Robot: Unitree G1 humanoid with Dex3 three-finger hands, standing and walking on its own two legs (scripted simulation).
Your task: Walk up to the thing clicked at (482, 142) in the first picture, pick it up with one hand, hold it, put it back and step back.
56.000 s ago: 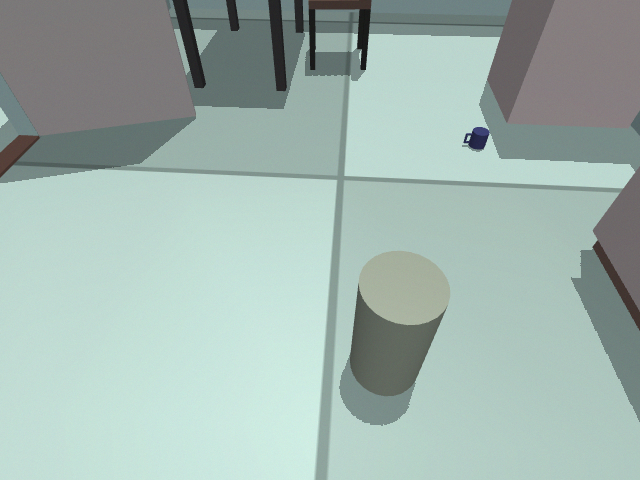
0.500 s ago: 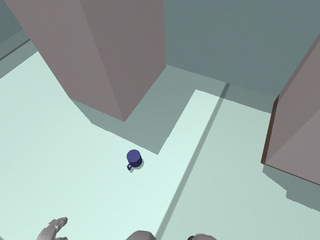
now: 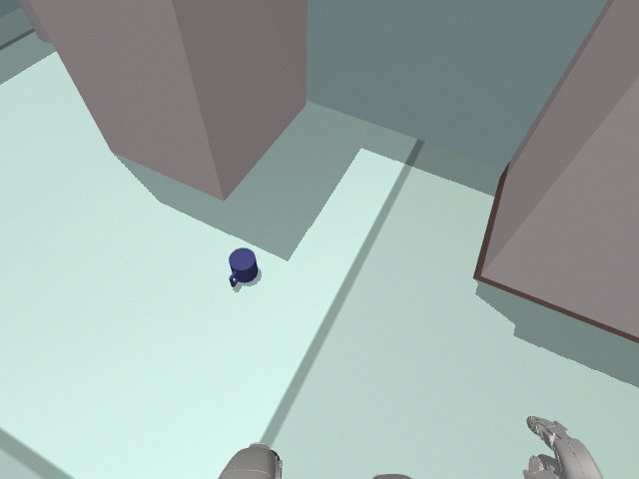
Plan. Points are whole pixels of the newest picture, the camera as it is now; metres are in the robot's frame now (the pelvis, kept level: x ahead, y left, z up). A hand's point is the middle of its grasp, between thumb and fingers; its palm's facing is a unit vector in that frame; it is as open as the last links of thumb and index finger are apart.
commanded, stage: step back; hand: left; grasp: from above
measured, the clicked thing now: (241, 269) +0.76 +0.30 -0.71
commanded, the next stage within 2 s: stand in 1.70 s
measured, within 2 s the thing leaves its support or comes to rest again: neither
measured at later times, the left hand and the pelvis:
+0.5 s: hand out of the picture -0.06 +0.25 -0.14, palm faces +0.10 -0.92 -0.39, open 7.4 cm; pelvis -0.18 -0.03 -0.01, yaw +6 degrees
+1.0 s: hand out of the picture -0.28 +0.22 -0.13, palm faces +0.07 -0.91 -0.42, open 7.4 cm; pelvis -0.29 -0.05 +0.01, yaw +4 degrees
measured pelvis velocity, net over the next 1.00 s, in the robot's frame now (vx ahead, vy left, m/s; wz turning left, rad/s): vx -0.29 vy -0.05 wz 0.06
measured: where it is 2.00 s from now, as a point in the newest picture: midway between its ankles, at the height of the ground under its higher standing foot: outside the picture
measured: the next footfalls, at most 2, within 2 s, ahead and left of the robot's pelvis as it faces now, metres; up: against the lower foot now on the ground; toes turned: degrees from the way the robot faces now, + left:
right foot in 0.04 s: -0.01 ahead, -0.14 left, +0.00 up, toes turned +3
left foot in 0.42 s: -0.15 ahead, +0.09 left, +0.00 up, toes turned +5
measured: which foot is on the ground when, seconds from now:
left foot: down 0.00-0.08, up 0.10-0.40, down 0.42-0.80, up 0.82-1.00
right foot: up 0.00-0.02, down 0.04-0.44, up 0.46-0.74, down 0.76-1.00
